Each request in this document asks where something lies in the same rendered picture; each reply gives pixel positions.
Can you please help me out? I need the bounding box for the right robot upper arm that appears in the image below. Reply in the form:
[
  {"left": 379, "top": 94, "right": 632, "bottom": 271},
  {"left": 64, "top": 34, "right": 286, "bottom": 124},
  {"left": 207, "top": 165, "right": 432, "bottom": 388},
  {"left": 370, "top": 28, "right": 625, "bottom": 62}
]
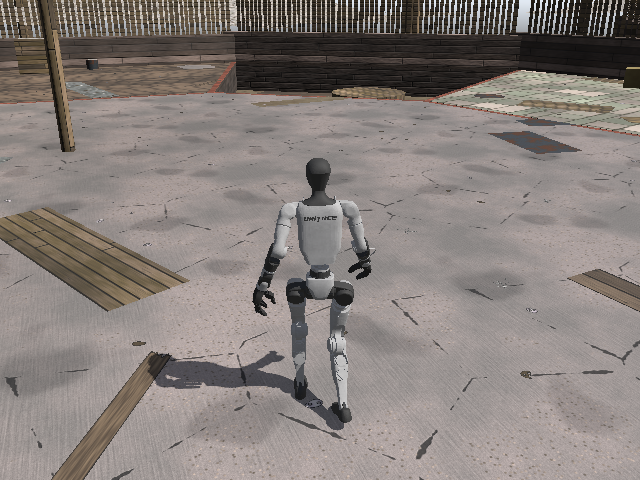
[{"left": 339, "top": 200, "right": 368, "bottom": 253}]

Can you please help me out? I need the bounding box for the left robot upper arm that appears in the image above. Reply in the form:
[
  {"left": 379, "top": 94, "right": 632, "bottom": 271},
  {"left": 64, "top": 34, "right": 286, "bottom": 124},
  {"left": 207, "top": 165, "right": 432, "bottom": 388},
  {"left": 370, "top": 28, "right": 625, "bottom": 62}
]
[{"left": 271, "top": 202, "right": 299, "bottom": 259}]

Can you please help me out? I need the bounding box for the robot right hand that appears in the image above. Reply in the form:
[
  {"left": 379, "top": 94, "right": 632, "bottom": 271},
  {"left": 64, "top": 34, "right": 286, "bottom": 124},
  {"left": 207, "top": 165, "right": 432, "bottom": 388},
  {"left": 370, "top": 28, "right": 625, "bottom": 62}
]
[{"left": 348, "top": 262, "right": 372, "bottom": 280}]

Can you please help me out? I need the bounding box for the robot right forearm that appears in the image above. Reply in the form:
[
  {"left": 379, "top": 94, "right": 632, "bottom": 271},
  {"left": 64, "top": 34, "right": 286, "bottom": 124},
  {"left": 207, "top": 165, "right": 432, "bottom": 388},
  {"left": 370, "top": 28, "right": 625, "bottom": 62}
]
[{"left": 356, "top": 237, "right": 371, "bottom": 267}]

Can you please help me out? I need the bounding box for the robot left hand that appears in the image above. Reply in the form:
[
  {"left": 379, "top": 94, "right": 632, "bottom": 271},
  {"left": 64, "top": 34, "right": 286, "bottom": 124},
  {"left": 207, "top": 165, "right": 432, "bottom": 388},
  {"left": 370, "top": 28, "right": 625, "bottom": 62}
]
[{"left": 252, "top": 287, "right": 276, "bottom": 316}]

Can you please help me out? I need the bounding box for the left robot foot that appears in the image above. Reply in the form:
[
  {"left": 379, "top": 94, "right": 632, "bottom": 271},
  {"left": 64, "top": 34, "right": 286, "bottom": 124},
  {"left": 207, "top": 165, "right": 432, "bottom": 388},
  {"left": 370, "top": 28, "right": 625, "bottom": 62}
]
[{"left": 294, "top": 375, "right": 308, "bottom": 400}]

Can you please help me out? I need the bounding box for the robot left forearm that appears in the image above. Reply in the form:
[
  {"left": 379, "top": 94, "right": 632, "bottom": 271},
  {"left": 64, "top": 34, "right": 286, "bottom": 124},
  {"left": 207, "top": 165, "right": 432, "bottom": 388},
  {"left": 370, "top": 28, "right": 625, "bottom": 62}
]
[{"left": 256, "top": 243, "right": 280, "bottom": 291}]

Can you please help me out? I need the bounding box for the robot torso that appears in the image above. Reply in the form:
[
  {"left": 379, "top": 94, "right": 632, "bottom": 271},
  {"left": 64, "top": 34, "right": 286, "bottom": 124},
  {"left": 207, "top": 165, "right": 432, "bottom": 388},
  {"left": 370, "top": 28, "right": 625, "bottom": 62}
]
[{"left": 296, "top": 196, "right": 343, "bottom": 300}]

